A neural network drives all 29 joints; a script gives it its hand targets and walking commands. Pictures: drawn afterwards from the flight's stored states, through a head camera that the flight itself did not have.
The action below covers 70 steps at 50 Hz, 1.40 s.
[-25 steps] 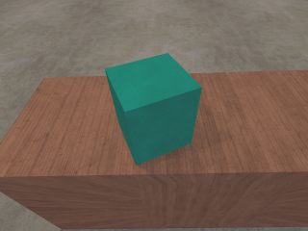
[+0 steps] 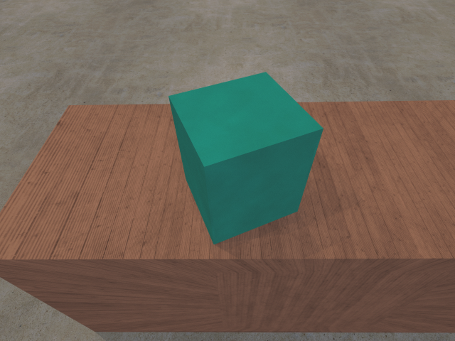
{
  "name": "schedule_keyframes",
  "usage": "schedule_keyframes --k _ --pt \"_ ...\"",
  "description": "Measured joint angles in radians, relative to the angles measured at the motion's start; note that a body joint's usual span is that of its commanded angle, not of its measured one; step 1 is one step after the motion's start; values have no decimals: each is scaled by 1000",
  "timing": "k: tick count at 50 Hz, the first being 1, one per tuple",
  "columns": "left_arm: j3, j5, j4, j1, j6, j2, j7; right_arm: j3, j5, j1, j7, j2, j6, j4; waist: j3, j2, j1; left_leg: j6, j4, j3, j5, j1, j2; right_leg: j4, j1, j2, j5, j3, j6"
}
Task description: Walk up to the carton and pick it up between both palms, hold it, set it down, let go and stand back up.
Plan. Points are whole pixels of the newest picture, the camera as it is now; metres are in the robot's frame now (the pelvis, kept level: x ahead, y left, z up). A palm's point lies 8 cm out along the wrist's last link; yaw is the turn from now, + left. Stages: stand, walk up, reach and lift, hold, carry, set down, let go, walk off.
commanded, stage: walk up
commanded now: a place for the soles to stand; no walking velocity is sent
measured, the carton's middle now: (239, 159) +0.48 +0.00 +0.05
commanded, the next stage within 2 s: reach and lift in 0.80 s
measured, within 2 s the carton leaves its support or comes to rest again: neither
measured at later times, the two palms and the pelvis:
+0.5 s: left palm out of the picture +0.09 +0.31 -0.10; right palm out of the picture +0.10 -0.32 -0.11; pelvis +0.01 -0.01 +0.00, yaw +0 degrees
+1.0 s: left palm out of the picture +0.14 +0.29 -0.10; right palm out of the picture +0.13 -0.31 -0.12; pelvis -0.01 -0.02 -0.02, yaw +0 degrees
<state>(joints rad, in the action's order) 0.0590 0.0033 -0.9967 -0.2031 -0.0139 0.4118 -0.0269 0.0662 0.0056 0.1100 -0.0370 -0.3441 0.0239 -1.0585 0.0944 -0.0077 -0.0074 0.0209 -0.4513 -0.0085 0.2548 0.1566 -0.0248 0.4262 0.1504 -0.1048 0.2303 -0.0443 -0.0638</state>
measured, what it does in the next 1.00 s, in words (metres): stands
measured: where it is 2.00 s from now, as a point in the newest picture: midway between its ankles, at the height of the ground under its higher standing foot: outside the picture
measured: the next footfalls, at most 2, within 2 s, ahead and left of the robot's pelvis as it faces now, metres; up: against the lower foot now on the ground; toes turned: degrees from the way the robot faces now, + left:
none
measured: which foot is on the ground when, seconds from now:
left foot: down 0.00-1.00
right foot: down 0.00-1.00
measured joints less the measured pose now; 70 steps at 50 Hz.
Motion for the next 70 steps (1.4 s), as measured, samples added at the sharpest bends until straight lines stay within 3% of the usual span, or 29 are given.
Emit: schedule_keyframes --k 5,41,44,46,50,54,58,70 --pt "-5 1 15 11 3 -4 -5 -3 -3 -7 -1 -2 2 18 4 9 9 1 -23 3 23 -8 -2 18 -10 -1 18 1 -16" --pt "-14 9 35 2 12 -30 -1 -1 -1 8 -6 -23 15 42 6 21 3 17 0 -6 13 -36 -8 29 -29 -3 34 -21 -5" --pt "-7 -9 168 34 228 -17 -1 45 84 -47 -14 -3 -68 -9 5 25 1 25 -101 -12 49 56 -25 104 50 17 59 -11 9" --pt "-4 -1 268 81 359 -2 10 57 101 -89 -19 12 -94 11 41 24 6 34 -175 -17 80 99 -41 159 86 32 75 -11 7" --pt "11 48 454 153 483 -18 21 49 66 -127 -33 23 -133 45 71 23 4 56 -246 -26 99 131 -71 195 100 60 87 -16 16" --pt "14 68 553 158 502 -77 22 24 26 -112 -48 0 -144 83 45 30 10 50 -229 -23 106 95 -83 167 64 74 76 -15 23" --pt "17 80 565 135 516 -131 15 17 10 -86 -72 -33 -117 130 15 30 13 47 -167 -13 81 39 -80 118 17 72 57 -8 25" --pt "39 36 654 6 464 -160 -29 13 -21 0 -107 -34 -61 293 19 4 -23 61 -15 -8 -8 -20 -72 41 -9 69 11 -7 43"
